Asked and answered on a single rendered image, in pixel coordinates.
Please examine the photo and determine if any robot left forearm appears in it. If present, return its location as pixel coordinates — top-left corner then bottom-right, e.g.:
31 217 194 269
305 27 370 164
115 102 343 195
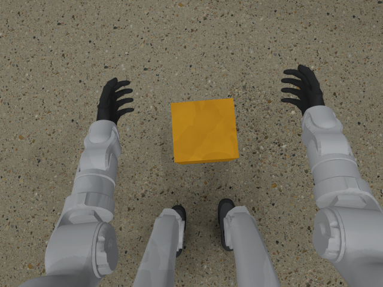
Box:
45 120 121 273

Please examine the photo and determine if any right robot upper arm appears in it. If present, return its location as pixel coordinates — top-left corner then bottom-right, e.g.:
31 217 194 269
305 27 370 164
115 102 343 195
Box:
312 206 383 287

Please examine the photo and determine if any robot right hand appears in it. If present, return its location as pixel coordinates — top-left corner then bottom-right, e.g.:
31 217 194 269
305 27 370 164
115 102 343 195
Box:
281 65 325 116

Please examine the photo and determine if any left robot upper arm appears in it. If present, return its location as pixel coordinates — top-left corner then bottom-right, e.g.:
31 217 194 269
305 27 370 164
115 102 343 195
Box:
18 221 118 287

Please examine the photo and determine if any left robot shin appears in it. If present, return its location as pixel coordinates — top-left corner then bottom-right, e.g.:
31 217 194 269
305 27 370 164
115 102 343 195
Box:
154 209 180 224

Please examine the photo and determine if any robot right forearm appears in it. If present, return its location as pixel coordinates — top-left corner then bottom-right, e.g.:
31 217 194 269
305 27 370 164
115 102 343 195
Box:
301 105 383 213

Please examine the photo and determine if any right robot foot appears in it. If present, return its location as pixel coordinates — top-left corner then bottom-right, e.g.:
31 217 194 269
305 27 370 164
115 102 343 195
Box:
218 199 235 251

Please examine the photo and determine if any carton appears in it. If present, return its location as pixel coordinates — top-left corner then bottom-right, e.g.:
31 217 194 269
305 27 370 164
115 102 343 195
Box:
171 98 239 164

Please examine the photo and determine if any robot left hand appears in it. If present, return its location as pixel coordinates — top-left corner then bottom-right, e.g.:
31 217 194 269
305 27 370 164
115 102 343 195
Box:
96 77 134 125

